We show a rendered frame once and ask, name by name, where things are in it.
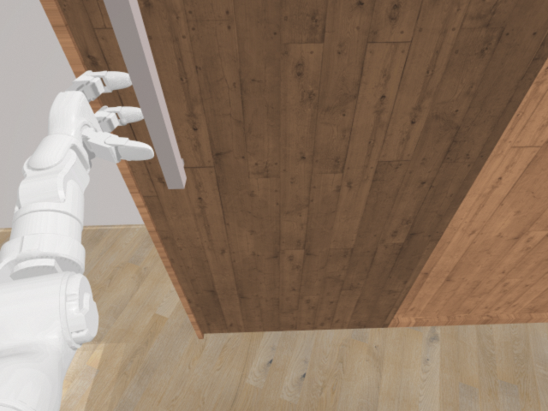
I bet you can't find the robot left hand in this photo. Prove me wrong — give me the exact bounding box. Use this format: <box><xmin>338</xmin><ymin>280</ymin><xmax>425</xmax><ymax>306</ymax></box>
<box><xmin>48</xmin><ymin>70</ymin><xmax>154</xmax><ymax>164</ymax></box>

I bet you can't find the wardrobe door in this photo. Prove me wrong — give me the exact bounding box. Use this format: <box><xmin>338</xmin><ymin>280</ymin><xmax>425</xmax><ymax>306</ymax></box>
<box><xmin>57</xmin><ymin>0</ymin><xmax>548</xmax><ymax>334</ymax></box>
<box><xmin>394</xmin><ymin>58</ymin><xmax>548</xmax><ymax>318</ymax></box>

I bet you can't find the handle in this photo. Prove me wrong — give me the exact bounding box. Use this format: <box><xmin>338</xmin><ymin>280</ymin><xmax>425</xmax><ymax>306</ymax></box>
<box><xmin>104</xmin><ymin>0</ymin><xmax>187</xmax><ymax>189</ymax></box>

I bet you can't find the robot left forearm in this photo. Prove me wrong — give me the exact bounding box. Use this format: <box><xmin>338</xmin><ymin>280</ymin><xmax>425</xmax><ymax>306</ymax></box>
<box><xmin>0</xmin><ymin>134</ymin><xmax>92</xmax><ymax>283</ymax></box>

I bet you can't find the robot left upper arm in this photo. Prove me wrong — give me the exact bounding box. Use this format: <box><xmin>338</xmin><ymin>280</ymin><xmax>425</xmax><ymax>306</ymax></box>
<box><xmin>0</xmin><ymin>271</ymin><xmax>98</xmax><ymax>411</ymax></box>

